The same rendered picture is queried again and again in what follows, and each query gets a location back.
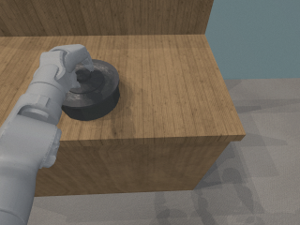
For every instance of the left robot hand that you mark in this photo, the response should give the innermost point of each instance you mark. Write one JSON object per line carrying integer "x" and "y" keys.
{"x": 81, "y": 55}

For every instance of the knob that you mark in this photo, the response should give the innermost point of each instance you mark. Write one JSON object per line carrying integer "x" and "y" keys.
{"x": 83, "y": 75}

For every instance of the left robot upper arm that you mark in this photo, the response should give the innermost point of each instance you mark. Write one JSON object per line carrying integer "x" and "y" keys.
{"x": 28, "y": 145}

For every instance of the table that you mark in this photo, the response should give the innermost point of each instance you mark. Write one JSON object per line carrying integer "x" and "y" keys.
{"x": 174, "y": 116}

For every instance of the left robot forearm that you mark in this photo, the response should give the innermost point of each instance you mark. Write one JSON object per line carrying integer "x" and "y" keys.
{"x": 47, "y": 91}

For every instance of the pot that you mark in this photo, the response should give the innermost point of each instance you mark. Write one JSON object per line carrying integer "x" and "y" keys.
{"x": 95, "y": 112}

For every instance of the lid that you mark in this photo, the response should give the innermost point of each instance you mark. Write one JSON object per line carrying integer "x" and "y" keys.
{"x": 102, "y": 85}

